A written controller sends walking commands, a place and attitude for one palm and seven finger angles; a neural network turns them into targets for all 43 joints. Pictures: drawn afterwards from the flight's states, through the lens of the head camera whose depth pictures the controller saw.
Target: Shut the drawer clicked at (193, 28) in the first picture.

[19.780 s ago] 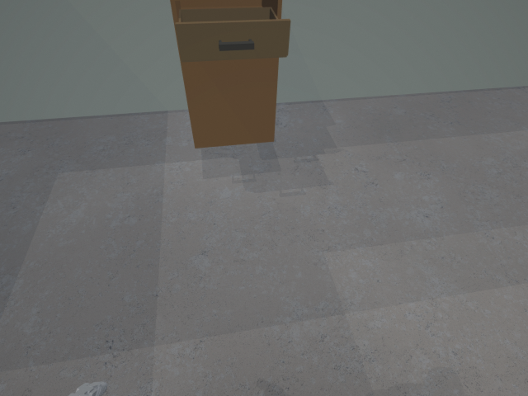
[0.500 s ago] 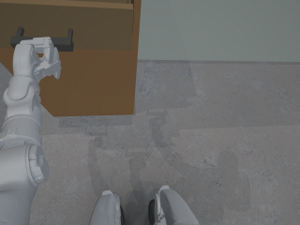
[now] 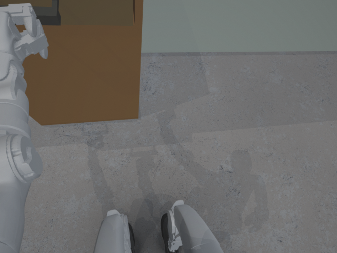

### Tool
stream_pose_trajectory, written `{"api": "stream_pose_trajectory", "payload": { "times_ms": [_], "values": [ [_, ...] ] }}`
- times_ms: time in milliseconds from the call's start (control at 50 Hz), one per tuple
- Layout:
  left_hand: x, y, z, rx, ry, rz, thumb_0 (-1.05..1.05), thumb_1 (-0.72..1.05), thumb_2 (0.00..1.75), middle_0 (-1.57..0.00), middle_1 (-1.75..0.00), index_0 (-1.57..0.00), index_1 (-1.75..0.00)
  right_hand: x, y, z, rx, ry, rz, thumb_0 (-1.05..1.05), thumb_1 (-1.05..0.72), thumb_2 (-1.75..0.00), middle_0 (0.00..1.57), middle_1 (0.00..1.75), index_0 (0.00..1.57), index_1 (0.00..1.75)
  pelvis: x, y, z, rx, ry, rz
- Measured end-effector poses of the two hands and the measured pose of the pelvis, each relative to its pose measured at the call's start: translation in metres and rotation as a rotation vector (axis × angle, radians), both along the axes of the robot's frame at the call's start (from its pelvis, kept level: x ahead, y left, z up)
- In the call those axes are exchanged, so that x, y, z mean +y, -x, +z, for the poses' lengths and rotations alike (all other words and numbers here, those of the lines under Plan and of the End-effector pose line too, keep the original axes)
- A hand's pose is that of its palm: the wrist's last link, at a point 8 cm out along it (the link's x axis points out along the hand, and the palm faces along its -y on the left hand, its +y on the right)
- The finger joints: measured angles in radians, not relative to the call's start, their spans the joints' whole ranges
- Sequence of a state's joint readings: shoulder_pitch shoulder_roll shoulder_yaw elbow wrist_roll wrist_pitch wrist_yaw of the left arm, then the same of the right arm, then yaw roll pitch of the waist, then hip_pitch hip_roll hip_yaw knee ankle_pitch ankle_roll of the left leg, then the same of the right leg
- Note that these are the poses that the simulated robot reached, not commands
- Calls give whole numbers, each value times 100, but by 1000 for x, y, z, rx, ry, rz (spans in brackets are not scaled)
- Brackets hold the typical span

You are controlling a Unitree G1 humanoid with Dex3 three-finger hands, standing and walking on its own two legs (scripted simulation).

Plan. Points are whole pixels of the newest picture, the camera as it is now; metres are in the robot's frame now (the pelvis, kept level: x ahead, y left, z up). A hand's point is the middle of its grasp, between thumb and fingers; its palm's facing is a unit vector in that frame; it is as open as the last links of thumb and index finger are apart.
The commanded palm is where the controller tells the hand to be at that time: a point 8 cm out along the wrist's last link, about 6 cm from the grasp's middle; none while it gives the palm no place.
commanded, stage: push the drawer shut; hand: left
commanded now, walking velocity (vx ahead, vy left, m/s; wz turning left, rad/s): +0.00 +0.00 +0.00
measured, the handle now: (22, 7) +0.65 +0.23 +0.07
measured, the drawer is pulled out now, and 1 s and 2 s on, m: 0.01 0.00 0.00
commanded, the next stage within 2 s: pull the fist back off the drawer in 0.48 s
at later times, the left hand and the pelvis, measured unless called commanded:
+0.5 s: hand (31, 31) +0.58 +0.21 +0.07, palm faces +0.00 -1.00 -0.05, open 3.3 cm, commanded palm +0.63 +0.20 +0.07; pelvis -0.02 +0.00 -0.02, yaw +0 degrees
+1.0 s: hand (32, 31) +0.58 +0.20 +0.07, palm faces +0.01 -1.00 -0.03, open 3.5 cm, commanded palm +0.58 +0.20 +0.07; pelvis -0.03 +0.01 -0.02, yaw -1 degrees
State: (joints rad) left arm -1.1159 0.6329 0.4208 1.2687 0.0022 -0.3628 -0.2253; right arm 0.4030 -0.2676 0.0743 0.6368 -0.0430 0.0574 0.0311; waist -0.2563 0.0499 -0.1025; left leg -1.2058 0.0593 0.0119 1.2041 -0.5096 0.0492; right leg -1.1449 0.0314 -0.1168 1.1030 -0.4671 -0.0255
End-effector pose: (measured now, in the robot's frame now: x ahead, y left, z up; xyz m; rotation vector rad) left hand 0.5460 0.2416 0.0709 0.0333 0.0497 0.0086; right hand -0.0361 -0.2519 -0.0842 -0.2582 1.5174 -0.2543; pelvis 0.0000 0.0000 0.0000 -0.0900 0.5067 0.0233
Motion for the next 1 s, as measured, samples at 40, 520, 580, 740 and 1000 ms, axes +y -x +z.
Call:
{"api": "stream_pose_trajectory", "payload": {
  "times_ms": [40,520,580,740,1000],
  "values": [
    [0,-5,0,6,1,1,6,80,89,-140,-160,-140,-160,1,3,0,10,2,-3,0,-91,-89,20,30,20,29,0,0,-1,5,2,0],
    [22,-17,-2,8,-16,-7,3,55,87,-140,-160,-140,-160,5,37,-1,43,63,18,0,-91,-89,20,30,20,29,2,24,-21,59,43,24],
    [21,-17,-1,9,-16,-5,4,55,87,-140,-160,-140,-160,9,42,0,40,65,17,0,-91,-89,20,30,21,29,4,27,-22,61,45,23],
    [21,-18,1,17,-14,-9,6,55,87,-140,-160,-140,-160,19,54,2,29,64,8,0,-91,-89,20,30,21,30,9,31,-22,59,49,19],
    [17,-14,1,3,1,1,9,62,86,-140,-160,-140,-160,28,60,5,61,17,-13,0,-91,-89,20,30,21,30,11,27,-17,50,45,17]
  ]
}}
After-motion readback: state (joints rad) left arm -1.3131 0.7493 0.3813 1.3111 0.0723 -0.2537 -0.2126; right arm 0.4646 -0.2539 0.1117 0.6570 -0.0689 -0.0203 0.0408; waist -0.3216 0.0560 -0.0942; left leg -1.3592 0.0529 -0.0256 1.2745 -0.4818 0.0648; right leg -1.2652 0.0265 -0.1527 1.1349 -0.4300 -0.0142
